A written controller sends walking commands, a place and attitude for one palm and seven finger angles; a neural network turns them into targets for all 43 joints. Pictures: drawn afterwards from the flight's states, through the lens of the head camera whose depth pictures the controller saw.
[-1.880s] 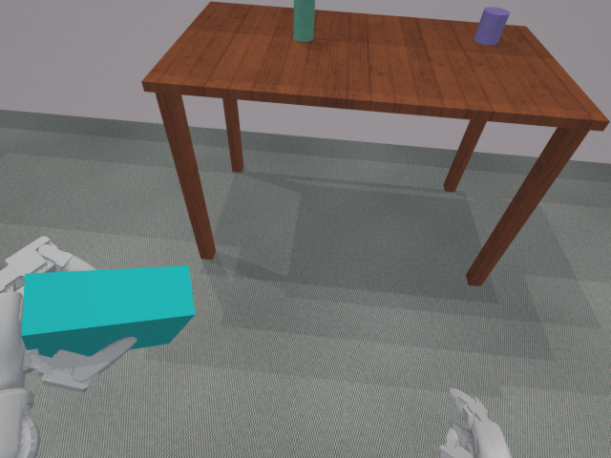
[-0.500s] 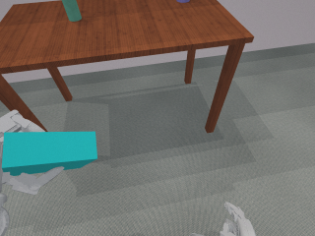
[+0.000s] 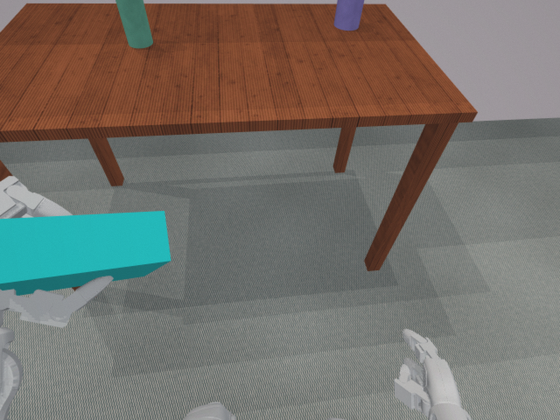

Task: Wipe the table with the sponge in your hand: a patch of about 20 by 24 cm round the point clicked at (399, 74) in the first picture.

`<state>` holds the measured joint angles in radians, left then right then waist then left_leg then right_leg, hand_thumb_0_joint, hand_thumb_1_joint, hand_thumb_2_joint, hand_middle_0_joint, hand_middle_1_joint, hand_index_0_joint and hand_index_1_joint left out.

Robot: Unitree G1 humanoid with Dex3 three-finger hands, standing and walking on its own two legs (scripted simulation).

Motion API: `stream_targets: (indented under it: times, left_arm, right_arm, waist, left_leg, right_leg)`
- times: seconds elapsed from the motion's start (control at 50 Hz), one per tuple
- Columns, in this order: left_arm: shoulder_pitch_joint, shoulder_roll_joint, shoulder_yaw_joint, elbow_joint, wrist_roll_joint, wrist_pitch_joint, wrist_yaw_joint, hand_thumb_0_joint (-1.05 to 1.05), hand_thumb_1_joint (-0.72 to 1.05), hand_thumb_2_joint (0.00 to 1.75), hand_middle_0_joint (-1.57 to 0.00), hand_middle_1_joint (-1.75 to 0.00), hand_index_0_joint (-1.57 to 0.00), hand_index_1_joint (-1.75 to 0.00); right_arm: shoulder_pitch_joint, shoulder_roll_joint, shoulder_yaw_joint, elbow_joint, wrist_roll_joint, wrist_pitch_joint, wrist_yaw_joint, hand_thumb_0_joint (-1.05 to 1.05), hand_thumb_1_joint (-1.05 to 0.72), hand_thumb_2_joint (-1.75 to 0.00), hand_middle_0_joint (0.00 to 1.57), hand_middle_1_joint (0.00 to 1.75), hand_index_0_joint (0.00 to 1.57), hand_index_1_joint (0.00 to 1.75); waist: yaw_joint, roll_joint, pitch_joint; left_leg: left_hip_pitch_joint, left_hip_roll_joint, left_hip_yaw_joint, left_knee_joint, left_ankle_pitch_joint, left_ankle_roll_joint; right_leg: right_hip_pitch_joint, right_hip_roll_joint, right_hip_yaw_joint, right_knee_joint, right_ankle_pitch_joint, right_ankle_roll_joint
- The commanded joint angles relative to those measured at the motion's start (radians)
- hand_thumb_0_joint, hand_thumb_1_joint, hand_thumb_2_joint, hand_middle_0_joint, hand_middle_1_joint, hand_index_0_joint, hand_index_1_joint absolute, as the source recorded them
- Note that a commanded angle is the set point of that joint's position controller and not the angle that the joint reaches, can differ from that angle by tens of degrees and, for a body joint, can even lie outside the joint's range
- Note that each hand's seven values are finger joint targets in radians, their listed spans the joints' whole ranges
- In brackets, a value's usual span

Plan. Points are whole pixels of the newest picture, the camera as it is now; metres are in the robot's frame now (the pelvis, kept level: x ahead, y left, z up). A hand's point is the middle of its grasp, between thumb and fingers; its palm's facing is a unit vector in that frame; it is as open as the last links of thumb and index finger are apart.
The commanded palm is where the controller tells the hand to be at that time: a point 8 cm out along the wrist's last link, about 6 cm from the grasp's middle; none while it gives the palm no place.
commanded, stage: turn to face it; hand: left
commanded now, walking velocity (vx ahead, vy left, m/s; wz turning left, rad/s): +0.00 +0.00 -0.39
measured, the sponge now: (111, 251) +0.25 +0.21 +0.17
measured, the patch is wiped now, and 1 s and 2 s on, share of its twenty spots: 0.00 0.00 0.00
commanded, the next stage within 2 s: take the last steps up to it in 0.42 s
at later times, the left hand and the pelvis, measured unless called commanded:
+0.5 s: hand (150, 228) +0.27 +0.17 +0.18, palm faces +0.23 -0.86 -0.45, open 9.4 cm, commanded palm +0.21 +0.22 +0.20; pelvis +0.01 -0.04 +0.01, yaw -9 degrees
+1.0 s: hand (186, 261) +0.23 +0.12 +0.19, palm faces +0.24 -0.85 -0.46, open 9.3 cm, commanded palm +0.18 +0.17 +0.20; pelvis -0.02 -0.08 +0.03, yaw -10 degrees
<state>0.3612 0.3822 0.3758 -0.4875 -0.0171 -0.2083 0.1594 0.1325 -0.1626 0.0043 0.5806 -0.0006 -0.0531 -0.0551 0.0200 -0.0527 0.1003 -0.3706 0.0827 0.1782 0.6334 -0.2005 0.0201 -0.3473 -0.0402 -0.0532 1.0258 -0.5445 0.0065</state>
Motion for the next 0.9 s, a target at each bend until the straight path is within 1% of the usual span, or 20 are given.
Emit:
stream_targets:
  times: [0.0, 0.08, 0.1, 0.14, 0.16, 0.24, 0.32, 0.36, 0.38, 0.42, 0.46, 0.52, 0.6, 0.62, 0.66, 0.68, 0.7, 0.74, 0.8, 0.88]
  left_arm:
    - [0.032, 0.169, 0.123, -0.349, -0.012, -0.088, 0.010, 0.00, 0.10, 1.30, -1.20, -1.60, -1.20, -1.60]
    - [0.029, 0.110, 0.099, -0.230, -0.023, -0.068, 0.006, 0.00, 0.10, 1.30, -1.20, -1.60, -1.20, -1.60]
    - [0.008, 0.113, 0.094, -0.202, -0.018, -0.060, 0.005, 0.00, 0.10, 1.30, -1.20, -1.60, -1.20, -1.60]
    - [-0.061, 0.154, 0.106, -0.151, -0.024, -0.042, 0.009, 0.00, 0.10, 1.30, -1.20, -1.60, -1.20, -1.60]
    - [-0.072, 0.148, 0.091, -0.143, -0.026, -0.029, 0.010, 0.00, 0.10, 1.30, -1.20, -1.60, -1.20, -1.60]
    - [-0.055, 0.150, 0.092, -0.187, -0.006, -0.044, 0.018, 0.00, 0.10, 1.30, -1.20, -1.60, -1.20, -1.60]
    - [0.062, 0.159, 0.121, -0.236, -0.001, -0.051, 0.023, 0.00, 0.10, 1.30, -1.20, -1.60, -1.20, -1.60]
    - [0.075, 0.164, 0.127, -0.305, -0.006, -0.056, 0.025, 0.00, 0.10, 1.30, -1.20, -1.60, -1.20, -1.60]
    - [0.092, 0.174, 0.137, -0.326, -0.010, -0.061, 0.025, 0.00, 0.10, 1.30, -1.20, -1.60, -1.20, -1.60]
    - [0.177, 0.165, 0.134, -0.291, -0.010, -0.075, 0.014, 0.00, 0.10, 1.30, -1.20, -1.60, -1.20, -1.60]
    - [0.130, 0.146, 0.101, -0.297, 0.000, -0.080, 0.007, 0.00, 0.10, 1.30, -1.20, -1.60, -1.20, -1.60]
    - [0.095, 0.123, 0.074, -0.274, 0.000, -0.062, 0.006, 0.00, 0.10, 1.30, -1.20, -1.60, -1.20, -1.60]
    - [0.081, 0.135, 0.085, -0.210, 0.001, -0.045, 0.012, 0.00, 0.10, 1.30, -1.20, -1.60, -1.20, -1.60]
    - [0.062, 0.139, 0.086, -0.201, 0.003, -0.048, 0.014, 0.00, 0.10, 1.30, -1.20, -1.60, -1.20, -1.60]
    - [0.058, 0.176, 0.112, -0.167, -0.001, -0.037, 0.021, 0.00, 0.10, 1.30, -1.20, -1.60, -1.20, -1.60]
    - [0.048, 0.197, 0.120, -0.173, -0.010, -0.038, 0.022, 0.00, 0.10, 1.30, -1.20, -1.60, -1.20, -1.60]
    - [0.045, 0.206, 0.140, -0.175, -0.010, -0.043, 0.024, 0.00, 0.10, 1.30, -1.20, -1.60, -1.20, -1.60]
    - [0.092, 0.180, 0.127, -0.168, -0.006, -0.065, 0.017, 0.00, 0.10, 1.30, -1.20, -1.60, -1.20, -1.60]
    - [0.051, 0.170, 0.109, -0.162, 0.001, -0.085, 0.005, 0.00, 0.10, 1.30, -1.20, -1.60, -1.20, -1.60]
    - [0.078, 0.167, 0.106, -0.141, -0.003, -0.083, 0.012, 0.00, 0.10, 1.30, -1.20, -1.60, -1.20, -1.60]
  right_arm:
    - [-0.004, -0.153, -0.049, -0.152, -0.002, -0.071, 0.015, 0.00, -0.90, -0.90, 0.20, 0.30, 0.20, 0.30]
    - [0.008, -0.145, -0.047, -0.168, 0.011, -0.079, 0.021, 0.00, -0.90, -0.90, 0.20, 0.30, 0.20, 0.30]
    - [0.013, -0.141, -0.047, -0.174, 0.011, -0.078, 0.019, 0.00, -0.90, -0.90, 0.20, 0.30, 0.20, 0.30]
    - [0.017, -0.106, -0.032, -0.168, 0.005, -0.071, 0.010, 0.00, -0.90, -0.90, 0.20, 0.30, 0.20, 0.30]
    - [-0.014, -0.113, -0.031, -0.164, 0.004, -0.070, 0.008, 0.00, -0.90, -0.90, 0.20, 0.30, 0.20, 0.30]
    - [-0.042, -0.096, -0.006, -0.141, 0.000, -0.050, -0.004, 0.00, -0.90, -0.90, 0.20, 0.30, 0.20, 0.30]
    - [-0.026, -0.110, -0.022, -0.170, 0.003, -0.020, -0.010, 0.00, -0.90, -0.90, 0.20, 0.30, 0.20, 0.30]
    - [0.002, -0.130, -0.043, -0.179, 0.008, -0.008, -0.014, 0.00, -0.90, -0.90, 0.20, 0.30, 0.20, 0.30]
    - [0.001, -0.152, -0.054, -0.189, 0.011, -0.010, -0.016, 0.00, -0.90, -0.90, 0.20, 0.30, 0.20, 0.30]
    - [0.014, -0.141, -0.052, -0.200, 0.001, -0.016, -0.007, 0.00, -0.90, -0.90, 0.20, 0.30, 0.20, 0.30]
    - [0.026, -0.157, -0.058, -0.179, -0.002, -0.034, 0.008, 0.00, -0.90, -0.90, 0.20, 0.30, 0.20, 0.30]
    - [0.043, -0.181, -0.068, -0.162, 0.012, -0.063, 0.017, 0.00, -0.90, -0.90, 0.20, 0.30, 0.20, 0.30]
    - [0.028, -0.183, -0.060, -0.152, 0.016, -0.060, 0.003, 0.00, -0.90, -0.90, 0.20, 0.30, 0.20, 0.30]
    - [0.020, -0.170, -0.055, -0.149, 0.014, -0.053, -0.001, 0.00, -0.90, -0.90, 0.20, 0.30, 0.20, 0.30]
    - [0.016, -0.142, -0.053, -0.155, 0.012, -0.046, -0.005, 0.00, -0.90, -0.90, 0.20, 0.30, 0.20, 0.30]
    - [-0.015, -0.166, -0.064, -0.147, 0.007, -0.047, -0.006, 0.00, -0.90, -0.90, 0.20, 0.30, 0.20, 0.30]
    - [-0.028, -0.158, -0.051, -0.134, 0.001, -0.045, -0.004, 0.00, -0.90, -0.90, 0.20, 0.30, 0.20, 0.30]
    - [-0.006, -0.136, -0.029, -0.099, -0.004, -0.032, -0.006, 0.00, -0.90, -0.90, 0.20, 0.30, 0.20, 0.30]
    - [-0.009, -0.134, -0.038, -0.097, -0.001, -0.029, -0.012, 0.00, -0.90, -0.90, 0.20, 0.30, 0.20, 0.30]
    - [0.009, -0.137, -0.047, -0.107, -0.003, -0.044, -0.016, 0.00, -0.90, -0.90, 0.20, 0.30, 0.20, 0.30]
  waist:
    - [-0.002, 0.328, -0.196]
    - [-0.003, 0.233, -0.180]
    - [-0.011, 0.148, -0.154]
    - [-0.022, -0.212, -0.139]
    - [-0.010, -0.240, -0.120]
    - [-0.010, -0.129, -0.244]
    - [-0.007, -0.087, -0.304]
    - [-0.028, 0.013, -0.334]
    - [-0.019, 0.122, -0.333]
    - [-0.004, 0.385, -0.265]
    - [-0.010, 0.353, -0.205]
    - [-0.030, 0.314, -0.199]
    - [-0.031, 0.279, -0.185]
    - [-0.033, 0.209, -0.187]
    - [-0.016, -0.184, -0.177]
    - [-0.003, -0.194, -0.139]
    - [-0.015, -0.096, -0.134]
    - [-0.030, 0.001, -0.122]
    - [-0.038, -0.033, -0.154]
    - [-0.014, -0.040, -0.175]
  left_leg:
    - [0.051, 0.268, -0.198, -0.325, -0.088, 0.110]
    - [-0.040, 0.208, -0.083, -0.193, -0.270, 0.021]
    - [-0.039, 0.158, -0.041, -0.106, -0.305, -0.009]
    - [-0.029, -0.003, -0.013, 0.184, -0.307, -0.065]
    - [-0.071, -0.010, -0.074, 0.299, -0.301, -0.067]
    - [-0.078, -0.024, -0.106, 0.217, -0.279, -0.072]
    - [0.010, -0.040, -0.080, -0.044, -0.140, -0.063]
    - [0.188, 0.007, -0.084, -0.225, 0.109, -0.050]
    - [0.271, 0.120, -0.171, -0.246, 0.371, -0.010]
    - [0.347, 0.312, -0.353, -0.252, 0.710, 0.095]
    - [0.273, 0.312, -0.288, -0.230, 0.673, 0.112]
    - [0.251, 0.245, -0.170, -0.200, 0.550, 0.059]
    - [0.091, 0.198, -0.130, -0.177, 0.055, 0.046]
    - [0.018, 0.170, -0.111, -0.123, -0.072, 0.029]
    - [-0.194, -0.027, -0.021, 0.222, -0.348, -0.037]
    - [-0.250, -0.019, -0.121, 0.425, -0.344, -0.034]
    - [-0.302, -0.005, -0.180, 0.523, -0.305, -0.040]
    - [-0.308, 0.021, -0.190, 0.555, -0.170, -0.051]
    - [-0.245, 0.030, -0.163, 0.437, -0.104, -0.051]
    - [-0.175, 0.009, -0.099, 0.219, -0.098, -0.032]
  right_leg:
    - [0.047, -0.022, -0.021, -0.176, 0.075, 0.017]
    - [0.173, 0.021, -0.089, -0.423, 0.196, 0.025]
    - [0.129, -0.008, -0.021, -0.503, 0.224, 0.003]
    - [-0.021, -0.219, 0.373, -0.691, 0.350, -0.094]
    - [-0.003, -0.273, 0.456, -0.720, 0.506, -0.145]
    - [0.253, -0.235, 0.261, -0.555, 1.050, -0.165]
    - [0.333, -0.197, 0.215, -0.509, 1.044, -0.131]
    - [0.260, -0.150, 0.180, -0.442, 0.908, -0.075]
    - [0.166, -0.080, 0.137, -0.398, 0.730, -0.026]
    - [-0.091, 0.019, 0.041, -0.225, 0.059, 0.020]
    - [-0.088, 0.012, 0.032, -0.168, 0.058, 0.013]
    - [-0.017, 0.042, -0.045, -0.308, 0.134, 0.020]
    - [0.174, 0.039, -0.097, -0.539, 0.208, 0.011]
    - [0.246, -0.004, -0.048, -0.593, 0.232, -0.007]
    - [0.263, -0.264, 0.394, -0.738, 0.167, -0.144]
    - [0.218, -0.346, 0.518, -0.817, 0.112, -0.189]
    - [0.225, -0.358, 0.525, -0.814, 0.103, -0.224]
    - [0.221, -0.299, 0.323, -0.787, 0.298, -0.197]
    - [0.214, -0.257, 0.175, -0.777, 0.410, -0.161]
    - [0.228, -0.260, 0.216, -0.805, 0.266, -0.173]
